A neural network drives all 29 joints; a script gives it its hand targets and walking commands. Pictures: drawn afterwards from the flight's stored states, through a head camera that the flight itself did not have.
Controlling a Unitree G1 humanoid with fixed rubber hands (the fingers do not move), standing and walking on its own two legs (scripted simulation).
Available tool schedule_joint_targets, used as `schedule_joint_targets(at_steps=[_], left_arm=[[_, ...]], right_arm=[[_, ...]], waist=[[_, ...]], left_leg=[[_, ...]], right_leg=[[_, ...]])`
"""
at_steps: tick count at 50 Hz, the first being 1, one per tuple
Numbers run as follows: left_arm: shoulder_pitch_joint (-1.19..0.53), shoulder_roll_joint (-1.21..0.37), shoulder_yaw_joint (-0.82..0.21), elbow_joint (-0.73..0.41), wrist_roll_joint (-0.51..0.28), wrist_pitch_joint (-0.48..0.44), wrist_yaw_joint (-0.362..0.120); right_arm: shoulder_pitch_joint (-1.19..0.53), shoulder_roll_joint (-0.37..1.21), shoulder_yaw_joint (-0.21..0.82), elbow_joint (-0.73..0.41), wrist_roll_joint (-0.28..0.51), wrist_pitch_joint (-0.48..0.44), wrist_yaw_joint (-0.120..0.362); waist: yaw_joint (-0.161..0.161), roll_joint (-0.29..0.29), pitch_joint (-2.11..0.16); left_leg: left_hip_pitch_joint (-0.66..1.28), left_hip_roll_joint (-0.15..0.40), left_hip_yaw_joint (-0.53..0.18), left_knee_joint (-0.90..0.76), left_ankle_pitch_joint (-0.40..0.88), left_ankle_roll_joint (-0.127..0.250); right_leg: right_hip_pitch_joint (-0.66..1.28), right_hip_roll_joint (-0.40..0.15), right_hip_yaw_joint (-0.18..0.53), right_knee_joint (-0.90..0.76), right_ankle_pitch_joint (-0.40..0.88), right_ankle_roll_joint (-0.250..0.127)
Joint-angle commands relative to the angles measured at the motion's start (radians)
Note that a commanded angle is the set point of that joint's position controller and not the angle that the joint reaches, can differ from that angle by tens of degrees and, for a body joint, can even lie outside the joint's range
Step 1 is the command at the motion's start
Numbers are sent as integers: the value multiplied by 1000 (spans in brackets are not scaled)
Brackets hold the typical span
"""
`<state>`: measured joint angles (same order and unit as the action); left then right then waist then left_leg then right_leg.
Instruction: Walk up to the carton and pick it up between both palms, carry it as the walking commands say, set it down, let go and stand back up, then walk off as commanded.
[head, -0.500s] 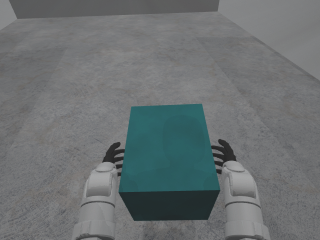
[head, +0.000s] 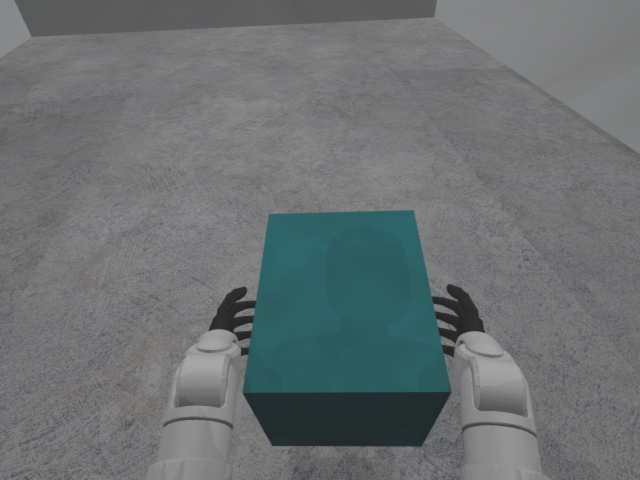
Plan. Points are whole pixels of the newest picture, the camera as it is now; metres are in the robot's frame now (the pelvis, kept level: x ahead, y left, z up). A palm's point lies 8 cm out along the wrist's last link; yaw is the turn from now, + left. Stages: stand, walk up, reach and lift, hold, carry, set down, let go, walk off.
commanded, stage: carry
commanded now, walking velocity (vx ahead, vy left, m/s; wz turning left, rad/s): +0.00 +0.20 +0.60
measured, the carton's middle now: (343, 327) +0.35 -0.02 -0.02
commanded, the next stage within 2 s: none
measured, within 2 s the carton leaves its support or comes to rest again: neither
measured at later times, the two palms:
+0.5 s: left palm (0, 468) +0.14 +0.34 +0.04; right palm (292, 362) +0.26 +0.05 +0.05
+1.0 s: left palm out of the picture -0.05 +0.51 +0.04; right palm (57, 464) +0.14 +0.27 +0.06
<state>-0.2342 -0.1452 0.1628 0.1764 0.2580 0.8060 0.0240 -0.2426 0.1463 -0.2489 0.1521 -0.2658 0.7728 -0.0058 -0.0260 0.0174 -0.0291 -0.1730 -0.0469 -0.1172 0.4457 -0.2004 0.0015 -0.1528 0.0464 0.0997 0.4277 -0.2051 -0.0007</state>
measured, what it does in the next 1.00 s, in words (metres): steps to the left, turning left: left foot, then right foot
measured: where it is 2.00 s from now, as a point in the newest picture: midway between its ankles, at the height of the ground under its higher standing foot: outside the picture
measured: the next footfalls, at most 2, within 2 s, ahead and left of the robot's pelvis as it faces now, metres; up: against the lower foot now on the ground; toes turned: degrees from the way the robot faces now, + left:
left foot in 0.30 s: +0.01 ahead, +0.21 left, +0.00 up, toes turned +15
right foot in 0.56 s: +0.03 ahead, +0.04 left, +0.00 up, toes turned +10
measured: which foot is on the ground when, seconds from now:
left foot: down 0.00-0.02, up 0.04-0.28, down 0.30-0.56, up 0.58-0.86, down 0.88-1.00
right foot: down 0.00-0.30, up 0.32-0.54, down 0.56-0.90, up 0.92-1.00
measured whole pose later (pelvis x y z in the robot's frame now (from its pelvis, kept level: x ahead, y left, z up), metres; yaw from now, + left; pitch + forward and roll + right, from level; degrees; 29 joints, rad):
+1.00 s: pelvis -0.17 +0.24 -0.02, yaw +35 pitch +4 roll -1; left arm -0.15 -0.13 0.15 -0.28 0.14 1.25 0.07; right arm -0.24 0.15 -0.14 -0.23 -0.15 1.21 -0.09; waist -0.01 -0.01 -0.08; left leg -0.45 0.01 0.05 0.64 -0.25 0.02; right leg -0.55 -0.23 -0.13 1.05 -0.57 0.14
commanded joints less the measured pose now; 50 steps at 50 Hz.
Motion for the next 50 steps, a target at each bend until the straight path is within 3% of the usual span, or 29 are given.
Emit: schedule_joint_targets(at_steps=[1, 2, 5, 11, 13, 14, 15, 16, 17, 18, 20, 23, 26, 27, 28, 29, 30, 31, 34, 37, 42, 43, 44, 45, 46, 47, 48, 49, 50], left_arm=[[-553, -876, -627, -220, -357, -41, -243], [-544, -852, -645, -273, -354, -17, -227], [-552, -852, -702, -351, -410, 71, -209], [-420, -793, -733, -491, -461, 248, -180], [-377, -804, -749, -514, -476, 296, -181], [-352, -800, -740, -491, -473, 323, -182], [-396, -805, -756, -509, -484, 340, -189], [-446, -805, -780, -523, -505, 352, -191], [-460, -850, -797, -476, -529, 361, -194], [-513, -851, -806, -542, -574, 363, -199], [-540, -874, -811, -596, -611, 364, -212], [-607, -924, -854, -681, -683, 361, -210], [-487, -912, -810, -678, -659, 380, -206], [-470, -904, -799, -678, -651, 383, -209], [-427, -898, -788, -665, -641, 382, -211], [-395, -886, -774, -645, -619, 387, -216], [-409, -881, -761, -621, -608, 389, -215], [-393, -859, -741, -616, -570, 386, -207], [-421, -880, -736, -647, -555, 392, -203], [-443, -852, -751, -691, -553, 393, -196], [-302, -825, -697, -571, -479, 414, -194], [-289, -833, -692, -542, -477, 417, -198], [-327, -832, -710, -521, -475, 424, -197], [-377, -838, -718, -534, -491, 421, -202], [-423, -856, -733, -489, -506, 420, -204], [-518, -885, -775, -577, -560, 412, -209], [-591, -908, -803, -620, -601, 397, -215], [-536, -935, -790, -557, -598, 395, -218], [-562, -948, -818, -636, -616, 382, -209]], right_arm=[[-507, 935, 738, -120, 404, 10, 254], [-528, 936, 762, -158, 426, 38, 252], [-548, 897, 809, -224, 481, 111, 231], [-424, 842, 865, -362, 569, 296, 190], [-368, 839, 876, -384, 582, 346, 187], [-353, 841, 864, -365, 576, 370, 189], [-363, 828, 851, -369, 572, 380, 190], [-303, 825, 830, -306, 554, 395, 191], [-377, 819, 823, -377, 561, 399, 193], [-405, 837, 838, -409, 558, 394, 182], [-402, 872, 832, -472, 559, 403, 173], [-410, 895, 808, -540, 551, 404, 161], [-352, 903, 821, -562, 542, 425, 152], [-352, 904, 819, -558, 533, 430, 151], [-333, 889, 828, -566, 531, 429, 148], [-374, 880, 851, -606, 541, 432, 155], [-400, 875, 845, -579, 552, 433, 161], [-419, 858, 844, -583, 552, 439, 161], [-436, 910, 873, -541, 594, 446, 185], [-383, 901, 861, -518, 592, 445, 185], [-313, 872, 866, -454, 574, 474, 181], [-346, 861, 864, -463, 579, 473, 183], [-309, 861, 833, -405, 565, 480, 195], [-351, 860, 828, -420, 571, 470, 196], [-322, 854, 802, -372, 559, 471, 202], [-365, 883, 807, -413, 562, 451, 201], [-373, 906, 810, -413, 553, 447, 195], [-438, 912, 815, -472, 571, 438, 190], [-389, 936, 813, -469, 573, 429, 197]], waist=[[59, -203, -362], [53, -217, -372], [49, -105, -327], [35, -234, -374], [19, -247, -392], [15, -162, -395], [14, 56, -401], [19, 313, -386], [26, 288, -359], [24, 273, -396], [17, 123, -367], [8, 139, -429], [29, 52, -449], [52, -16, -466], [51, -326, -519], [35, -384, -479], [30, -237, -441], [31, -192, -412], [36, -108, -326], [38, -189, -353], [28, -357, -361], [22, -243, -361], [-2, -45, -337], [-2, 266, -326], [11, 319, -291], [3, 348, -290], [5, 191, -264], [3, 146, -298], [5, 183, -350]], left_leg=[[-325, 15, 73, 476, -234, -9], [-372, 49, 76, 575, -346, -11], [-378, 80, 109, 574, -254, -28], [-240, 34, 202, 295, -193, -1], [-132, 27, 195, 66, -79, 29], [-65, 56, 142, -50, 85, 41], [83, 210, -83, -40, 386, 101], [175, 376, -254, 20, 855, 189], [118, 358, -183, 50, 969, 231], [89, 307, -119, 78, 802, 236], [5, 224, -48, 90, 711, 184], [-70, 205, -53, 59, 426, 178], [-145, 159, -38, 118, 301, 140], [-304, 115, -10, 222, 168, 110], [-446, 10, 94, 465, -215, 61], [-552, 53, 106, 707, -345, 28], [-579, 114, 49, 757, -314, 18], [-565, 128, 55, 752, -251, 10], [-463, 107, 141, 617, -205, -24], [-402, 79, 196, 421, -235, -25], [-213, 24, 290, 84, -87, -21], [-141, 19, 266, -39, 21, -10], [11, 107, 131, -75, 194, 26], [134, 344, -202, -45, 610, 129], [31, 380, -247, -11, 740, 188], [-74, 334, -130, -9, 578, 214], [-89, 255, -79, 12, 479, 179], [-28, 230, -57, 40, 466, 156], [31, 214, -12, 58, 476, 138]], right_leg=[[151, -437, 313, -22, 482, -183], [152, -495, 348, -22, 510, -209], [32, -407, 160, -24, 310, -156], [-58, -385, -23, 104, 426, -92], [-103, -366, -72, 223, 404, -22], [-143, -309, -134, 317, 269, 38], [-361, -241, -180, 472, -48, 109], [-554, -123, -246, 644, -466, 152], [-558, -141, -182, 779, -498, 142], [-512, -177, -151, 640, -453, 121], [-456, -148, -209, 617, -337, 115], [-324, -109, -238, 487, -193, 86], [-100, -107, -237, 156, -80, 38], [96, -208, -127, 5, 36, -1], [225, -531, 158, -83, 251, -83], [194, -692, 232, -46, 472, -166], [175, -680, 159, -17, 485, -199], [113, -621, 105, -10, 404, -207], [13, -488, -95, 6, 378, -94], [70, -469, -241, 71, 481, -62], [40, -447, -317, 170, 440, 20], [-11, -400, -348, 245, 327, 63], [-208, -368, -346, 392, 88, 112], [-504, -232, -359, 579, -452, 152], [-525, -212, -241, 736, -538, 157], [-481, -219, -204, 754, -538, 134], [-489, -216, -221, 755, -421, 138], [-512, -203, -214, 740, -360, 129], [-512, -194, -211, 707, -324, 124]])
